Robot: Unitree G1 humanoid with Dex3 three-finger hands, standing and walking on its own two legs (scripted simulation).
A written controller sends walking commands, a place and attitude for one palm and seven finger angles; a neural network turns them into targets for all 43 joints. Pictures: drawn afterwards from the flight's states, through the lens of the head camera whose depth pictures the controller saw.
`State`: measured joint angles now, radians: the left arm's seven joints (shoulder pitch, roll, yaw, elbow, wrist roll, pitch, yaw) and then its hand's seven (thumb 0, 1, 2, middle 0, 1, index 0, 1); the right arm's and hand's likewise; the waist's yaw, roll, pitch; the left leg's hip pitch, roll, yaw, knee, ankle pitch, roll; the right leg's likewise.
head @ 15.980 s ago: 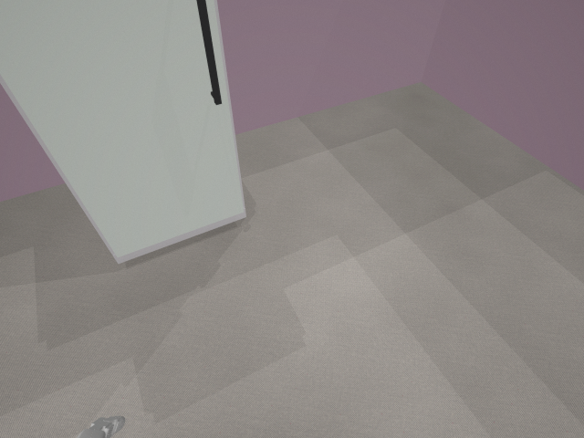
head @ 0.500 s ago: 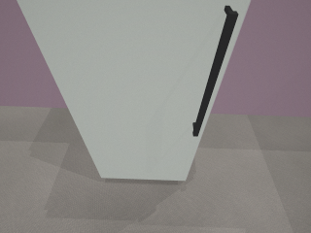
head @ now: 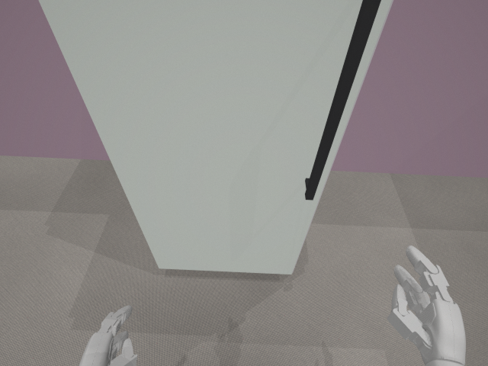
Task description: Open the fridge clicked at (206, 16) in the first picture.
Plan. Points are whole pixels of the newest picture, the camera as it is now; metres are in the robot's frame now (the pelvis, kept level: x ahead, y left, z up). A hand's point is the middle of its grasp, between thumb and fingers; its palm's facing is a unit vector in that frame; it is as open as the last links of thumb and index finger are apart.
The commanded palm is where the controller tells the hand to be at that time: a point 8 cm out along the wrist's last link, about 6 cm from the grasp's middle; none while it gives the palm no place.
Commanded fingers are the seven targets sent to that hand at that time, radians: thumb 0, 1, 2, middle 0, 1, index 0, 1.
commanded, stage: raise the hand to about handle height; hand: right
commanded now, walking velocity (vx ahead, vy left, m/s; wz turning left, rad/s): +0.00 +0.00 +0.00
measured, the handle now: (330, 118) +0.54 -0.12 +0.13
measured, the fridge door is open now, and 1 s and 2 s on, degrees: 0 0 0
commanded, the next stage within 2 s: move the hooked fingers beside the handle in 1.88 s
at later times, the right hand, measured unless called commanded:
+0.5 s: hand (413, 325) +0.21 -0.23 +0.02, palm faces -0.04 +1.00 -0.04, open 10.4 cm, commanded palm +0.17 -0.28 +0.03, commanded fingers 0.00 -0.04 -0.53 0.26 0.86 0.26 0.86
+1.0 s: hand (455, 289) +0.24 -0.27 +0.07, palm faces +0.02 +1.00 -0.06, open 13.3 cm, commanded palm +0.21 -0.32 +0.09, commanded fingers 0.00 0.50 -0.30 0.30 1.20 0.30 1.20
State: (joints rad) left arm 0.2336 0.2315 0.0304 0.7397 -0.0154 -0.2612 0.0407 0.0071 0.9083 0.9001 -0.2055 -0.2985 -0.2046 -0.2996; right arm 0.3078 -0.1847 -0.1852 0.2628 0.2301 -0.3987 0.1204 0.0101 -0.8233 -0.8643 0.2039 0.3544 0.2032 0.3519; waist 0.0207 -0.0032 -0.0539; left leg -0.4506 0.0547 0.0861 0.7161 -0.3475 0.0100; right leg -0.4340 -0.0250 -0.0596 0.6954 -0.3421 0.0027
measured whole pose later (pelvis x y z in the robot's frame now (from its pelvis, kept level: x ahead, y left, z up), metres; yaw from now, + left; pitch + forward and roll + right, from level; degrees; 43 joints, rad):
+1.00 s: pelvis +0.01 -0.02 -0.01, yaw -1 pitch +5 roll +2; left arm 0.25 0.27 -0.04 0.56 -0.05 -0.27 0.09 0.01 0.91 0.90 -0.21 -0.30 -0.21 -0.30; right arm 0.20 -0.36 -0.36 0.09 0.35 -0.18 0.43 0.00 0.32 -0.38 0.29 1.09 0.29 1.08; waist -0.02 -0.03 -0.06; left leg -0.47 0.04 0.11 0.75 -0.38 -0.01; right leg -0.50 -0.04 -0.03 0.83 -0.42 -0.02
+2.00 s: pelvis +0.00 -0.01 +0.01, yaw +0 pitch +2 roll +1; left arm 0.26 0.27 -0.06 0.59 -0.06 -0.25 0.11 0.01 0.90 0.90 -0.21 -0.30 -0.21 -0.30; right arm -0.02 -0.43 -0.45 0.29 0.36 -0.08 0.51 -0.01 0.50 -0.30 0.30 1.20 0.30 1.20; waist -0.02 -0.04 -0.03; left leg -0.33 0.03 0.10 0.62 -0.31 0.00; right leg -0.36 -0.04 -0.04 0.67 -0.34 -0.01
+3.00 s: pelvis +0.01 -0.01 +0.01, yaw +1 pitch +5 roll +1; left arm 0.30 0.26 -0.04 0.63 -0.06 -0.11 0.09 0.01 0.91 0.90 -0.21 -0.30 -0.21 -0.30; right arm -0.44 -0.36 -0.31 0.64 0.23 -0.15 0.32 -0.01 0.50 -0.30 0.30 1.20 0.30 1.20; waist 0.04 -0.03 -0.04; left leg -0.42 0.03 0.08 0.65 -0.32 0.00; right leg -0.42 -0.04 -0.06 0.67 -0.34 -0.01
